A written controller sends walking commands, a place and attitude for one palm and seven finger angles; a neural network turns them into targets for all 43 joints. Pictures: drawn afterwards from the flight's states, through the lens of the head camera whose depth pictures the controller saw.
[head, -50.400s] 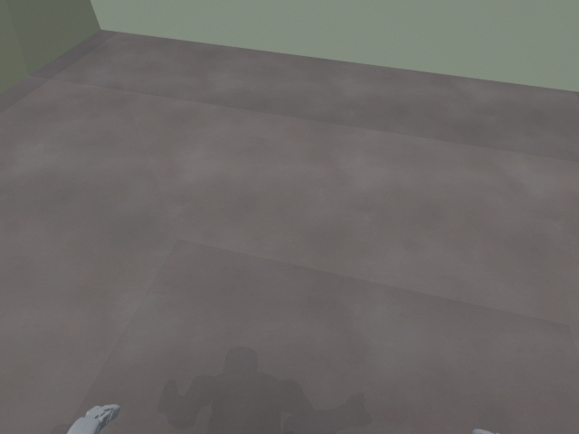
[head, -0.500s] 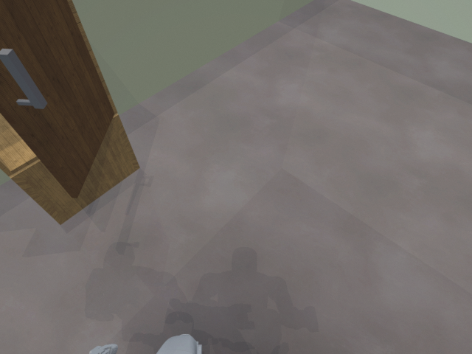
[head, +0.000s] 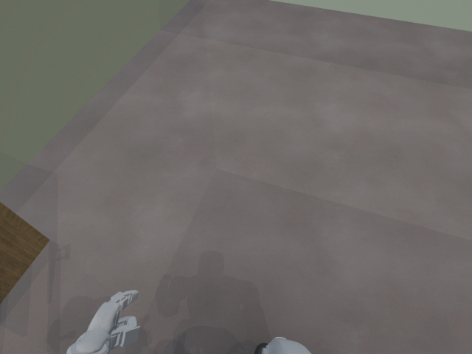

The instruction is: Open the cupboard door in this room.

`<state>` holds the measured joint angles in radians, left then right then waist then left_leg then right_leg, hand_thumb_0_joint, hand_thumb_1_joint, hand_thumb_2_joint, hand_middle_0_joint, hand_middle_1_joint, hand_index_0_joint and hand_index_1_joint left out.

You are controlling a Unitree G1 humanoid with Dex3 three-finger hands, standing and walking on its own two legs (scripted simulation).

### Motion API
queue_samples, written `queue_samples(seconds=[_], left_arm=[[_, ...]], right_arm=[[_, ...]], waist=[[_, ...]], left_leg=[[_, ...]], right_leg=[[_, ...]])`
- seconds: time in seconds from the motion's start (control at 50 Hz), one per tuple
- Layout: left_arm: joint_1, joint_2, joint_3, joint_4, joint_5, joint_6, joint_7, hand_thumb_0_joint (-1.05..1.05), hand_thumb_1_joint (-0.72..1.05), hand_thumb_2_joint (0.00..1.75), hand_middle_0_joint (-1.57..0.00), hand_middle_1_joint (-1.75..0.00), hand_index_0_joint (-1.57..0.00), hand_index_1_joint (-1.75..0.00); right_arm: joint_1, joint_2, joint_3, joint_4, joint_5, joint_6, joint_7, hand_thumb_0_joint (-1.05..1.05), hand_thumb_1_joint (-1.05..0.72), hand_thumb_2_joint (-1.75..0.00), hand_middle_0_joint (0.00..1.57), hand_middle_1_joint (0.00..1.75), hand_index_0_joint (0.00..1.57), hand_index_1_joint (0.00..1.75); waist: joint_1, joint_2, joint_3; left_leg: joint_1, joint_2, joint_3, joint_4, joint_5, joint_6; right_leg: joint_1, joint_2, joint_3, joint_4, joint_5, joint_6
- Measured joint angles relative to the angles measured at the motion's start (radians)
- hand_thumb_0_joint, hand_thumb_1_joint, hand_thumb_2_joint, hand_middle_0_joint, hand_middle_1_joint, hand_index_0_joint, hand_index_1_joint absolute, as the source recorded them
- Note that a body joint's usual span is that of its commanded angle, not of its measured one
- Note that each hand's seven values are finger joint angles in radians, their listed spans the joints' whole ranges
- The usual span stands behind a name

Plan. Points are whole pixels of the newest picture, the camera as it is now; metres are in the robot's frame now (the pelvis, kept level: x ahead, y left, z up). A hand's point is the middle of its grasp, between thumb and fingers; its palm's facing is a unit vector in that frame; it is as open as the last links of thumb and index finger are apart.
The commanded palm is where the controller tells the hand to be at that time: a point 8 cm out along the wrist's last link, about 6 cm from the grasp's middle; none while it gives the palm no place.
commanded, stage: walk to a spot facing it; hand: left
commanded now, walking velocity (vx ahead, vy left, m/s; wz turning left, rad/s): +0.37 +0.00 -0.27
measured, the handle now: out of the picture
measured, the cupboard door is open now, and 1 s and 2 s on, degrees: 38 38 38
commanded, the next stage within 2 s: turn to face it in 1.34 s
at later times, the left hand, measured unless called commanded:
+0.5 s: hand (144, 323) +0.20 +0.18 -0.17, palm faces -0.05 -0.98 -0.19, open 7.3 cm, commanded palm none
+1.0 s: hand (201, 179) +0.54 +0.08 -0.15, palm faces -0.11 -0.97 -0.20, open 7.3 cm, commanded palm none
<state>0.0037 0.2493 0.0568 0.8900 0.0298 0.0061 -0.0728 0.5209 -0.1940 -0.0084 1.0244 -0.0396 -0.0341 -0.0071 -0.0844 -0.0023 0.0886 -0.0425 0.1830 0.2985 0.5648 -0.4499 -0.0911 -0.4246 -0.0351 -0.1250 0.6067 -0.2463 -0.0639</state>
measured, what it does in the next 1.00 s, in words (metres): walks ahead: left foot, then right foot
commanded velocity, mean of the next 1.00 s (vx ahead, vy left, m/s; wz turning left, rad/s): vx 0.38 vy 0.00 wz -0.07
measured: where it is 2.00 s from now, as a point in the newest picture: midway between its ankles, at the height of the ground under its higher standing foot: (268, 194)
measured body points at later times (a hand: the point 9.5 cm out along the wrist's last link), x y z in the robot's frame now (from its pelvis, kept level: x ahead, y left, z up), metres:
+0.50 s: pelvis +0.23 -0.01 +0.00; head +0.26 +0.00 +0.45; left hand +0.21 +0.24 -0.15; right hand +0.35 -0.26 -0.12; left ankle +0.31 +0.09 -0.72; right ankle +0.09 -0.09 -0.68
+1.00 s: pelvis +0.46 -0.09 +0.02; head +0.50 -0.09 +0.47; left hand +0.55 +0.13 -0.14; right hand +0.42 -0.33 -0.13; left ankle +0.47 +0.04 -0.67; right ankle +0.43 -0.20 -0.72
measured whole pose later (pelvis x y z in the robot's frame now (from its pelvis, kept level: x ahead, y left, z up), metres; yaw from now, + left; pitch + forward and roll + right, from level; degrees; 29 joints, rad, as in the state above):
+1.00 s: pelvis +0.46 -0.09 +0.02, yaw -8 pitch +2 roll +0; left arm 0.22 0.18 0.07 1.04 0.02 -0.06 0.01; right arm 0.28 -0.19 -0.05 1.07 -0.02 -0.02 0.01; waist -0.03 -0.02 0.05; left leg -0.46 0.11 0.09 0.95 -0.39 -0.02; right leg -0.21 -0.04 -0.12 0.45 -0.26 -0.02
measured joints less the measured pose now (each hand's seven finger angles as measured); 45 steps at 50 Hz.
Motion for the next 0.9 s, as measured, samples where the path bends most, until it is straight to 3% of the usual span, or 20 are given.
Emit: queue_samples(seconds=[0.06, 0.1, 0.18, 0.24, 0.4, 0.44, 0.48, 0.54, 0.58, 0.62, 0.68, 0.78, 0.82, 0.86, 0.9], left_arm=[[0.011, -0.019, 0.003, 0.0, -0.018, -0.039, 0.03, 0.01, 0.91, 0.9, -0.2, -0.3, -0.2, -0.3], [0.045, -0.036, -0.004, 0.016, -0.022, -0.035, 0.045, 0.0, 0.91, 0.9, -0.2, -0.3, -0.2, -0.3], [0.126, -0.064, -0.005, 0.068, -0.019, -0.035, 0.062, 0.0, 0.91, 0.9, -0.2, -0.3, -0.2, -0.3], [0.172, -0.051, 0.011, 0.097, -0.018, -0.051, 0.069, -0.01, 0.95, 0.9, -0.21, -0.3, -0.21, -0.3], [0.307, -0.042, 0.003, 0.18, -0.014, -0.065, 0.068, 0.0, 0.93, 0.9, -0.2, -0.3, -0.21, -0.3], [0.347, -0.047, 0.002, 0.199, -0.017, -0.063, 0.069, 0.0, 0.92, 0.9, -0.2, -0.3, -0.21, -0.3], [0.365, -0.054, -0.002, 0.219, -0.022, -0.05, 0.065, 0.0, 0.92, 0.9, -0.2, -0.3, -0.2, -0.3], [0.338, -0.049, -0.001, 0.225, -0.015, -0.026, 0.059, 0.01, 0.91, 0.9, -0.2, -0.3, -0.2, -0.3], [0.299, -0.05, 0.003, 0.208, -0.008, -0.016, 0.05, 0.01, 0.91, 0.9, -0.2, -0.3, -0.2, -0.3], [0.257, -0.055, 0.004, 0.176, -0.005, -0.011, 0.041, 0.01, 0.91, 0.9, -0.2, -0.3, -0.2, -0.3], [0.205, -0.069, 0.001, 0.133, -0.006, -0.015, 0.03, 0.01, 0.91, 0.9, -0.2, -0.3, -0.2, -0.3], [0.162, -0.059, 0.006, 0.104, -0.003, -0.028, 0.025, 0.01, 0.91, 0.9, -0.2, -0.3, -0.2, -0.3], [0.162, -0.038, 0.01, 0.095, 0.0, -0.046, 0.028, 0.01, 0.91, 0.9, -0.2, -0.3, -0.2, -0.3], [0.143, -0.05, 0.014, 0.104, -0.005, -0.062, 0.042, 0.0, 0.91, 0.9, -0.2, -0.3, -0.2, -0.3], [0.149, -0.065, 0.01, 0.108, -0.008, -0.065, 0.055, 0.0, 0.91, 0.9, -0.2, -0.3, -0.2, -0.3]], right_arm=[[-0.07, 0.0, -0.003, 0.03, 0.022, 0.036, 0.007, 0.0, -0.9, -0.9, 0.2, 0.3, 0.21, 0.3], [-0.133, -0.002, -0.013, 0.023, 0.022, 0.042, 0.006, 0.01, -0.9, -0.9, 0.2, 0.3, 0.21, 0.3], [-0.247, 0.006, -0.026, -0.028, 0.012, 0.031, 0.008, 0.01, -0.91, -0.9, 0.2, 0.3, 0.2, 0.3], [-0.307, 0.012, -0.032, -0.056, 0.01, 0.02, 0.015, 0.0, -0.91, -0.9, 0.19, 0.3, 0.2, 0.3], [-0.431, 0.007, -0.036, -0.072, 0.012, 0.008, 0.029, 0.0, -0.91, -0.9, 0.19, 0.3, 0.2, 0.3], [-0.448, 0.004, -0.03, -0.079, 0.008, -0.01, 0.026, 0.0, -0.91, -0.9, 0.19, 0.3, 0.2, 0.3], [-0.456, 0.002, -0.029, -0.089, -0.002, -0.036, 0.016, 0.0, -0.9, -0.9, 0.19, 0.3, 0.2, 0.3], [-0.413, 0.015, -0.024, -0.093, -0.003, -0.044, 0.006, 0.0, -0.91, -0.9, 0.2, 0.3, 0.2, 0.3], [-0.364, 0.02, -0.024, -0.073, 0.0, -0.042, -0.001, 0.0, -0.91, -0.9, 0.2, 0.3, 0.2, 0.3], [-0.315, 0.023, -0.023, -0.04, 0.002, -0.036, -0.004, 0.0, -0.9, -0.9, 0.2, 0.3, 0.2, 0.3], [-0.249, 0.017, -0.027, 0.008, 0.003, -0.018, 0.001, 0.0, -0.91, -0.9, 0.2, 0.3, 0.21, 0.3], [-0.16, 0.012, -0.035, 0.062, 0.002, 0.009, 0.013, 0.0, -0.91, -0.9, 0.2, 0.3, 0.21, 0.3], [-0.122, 0.016, -0.035, 0.072, 0.007, 0.015, 0.016, 0.0, -0.9, -0.9, 0.2, 0.3, 0.21, 0.3], [-0.137, 0.002, -0.039, 0.091, 0.014, 0.03, 0.018, 0.0, -0.91, -0.9, 0.2, 0.3, 0.21, 0.3], [-0.164, -0.008, -0.043, 0.096, 0.017, 0.033, 0.018, 0.01, -0.91, -0.9, 0.2, 0.3, 0.2, 0.3]], waist=[[0.007, 0.008, 0.035], [0.006, 0.016, 0.038], [0.017, 0.002, 0.021], [0.046, -0.003, 0.002], [0.12, -0.01, -0.018], [0.128, -0.014, -0.02], [0.123, -0.01, -0.015], [0.115, -0.032, -0.006], [0.112, -0.031, -0.006], [0.114, -0.022, -0.004], [0.108, 0.004, -0.007], [0.073, 0.019, -0.024], [0.064, -0.003, -0.042], [0.062, 0.025, -0.024], [0.056, 0.038, -0.014]], left_leg=[[-0.202, -0.012, -0.164, 0.489, -0.047, 0.035], [-0.321, -0.022, -0.214, 0.616, 0.018, 0.039], [-0.461, -0.026, -0.229, 0.513, 0.116, 0.033], [-0.5, -0.036, -0.235, 0.377, 0.174, 0.031], [-0.427, -0.1, -0.208, 0.079, 0.22, 0.054], [-0.359, -0.122, -0.189, -0.021, 0.255, 0.081], [-0.341, -0.12, -0.185, 0.01, 0.286, 0.121], [-0.286, -0.136, -0.168, 0.029, 0.206, 0.12], [-0.235, -0.144, -0.173, -0.026, 0.206, 0.106], [-0.183, -0.147, -0.178, -0.091, 0.217, 0.102], [-0.119, -0.137, -0.183, -0.156, 0.212, 0.094], [-0.049, -0.106, -0.169, -0.128, 0.112, 0.056], [-0.068, -0.1, -0.161, -0.021, 0.028, 0.055], [-0.163, -0.084, -0.21, 0.243, -0.059, 0.078], [-0.272, -0.087, -0.24, 0.452, -0.03, 0.086]], right_leg=[[0.018, 0.026, 0.008, 0.063, -0.012, -0.022], [0.072, 0.046, 0.015, 0.008, -0.023, -0.02], [0.175, 0.071, 0.046, -0.143, 0.015, -0.021], [0.239, 0.083, 0.064, -0.216, 0.017, -0.026], [0.401, 0.089, 0.098, -0.26, -0.088, -0.003], [0.402, 0.081, 0.11, -0.173, -0.157, 0.009], [0.298, 0.077, 0.103, 0.121, -0.217, 0.02], [0.108, 0.045, 0.104, 0.527, -0.201, 0.03], [0.007, 0.01, 0.095, 0.591, -0.138, 0.043], [-0.059, -0.028, 0.089, 0.523, -0.087, 0.054], [-0.092, -0.066, 0.076, 0.307, -0.032, 0.065], [-0.027, -0.062, 0.039, 0.055, 0.028, 0.073], [0.029, -0.053, 0.049, -0.026, -0.002, 0.049], [0.026, -0.028, 0.034, 0.037, -0.018, 0.039], [0.071, -0.013, 0.014, 0.01, -0.03, 0.04]])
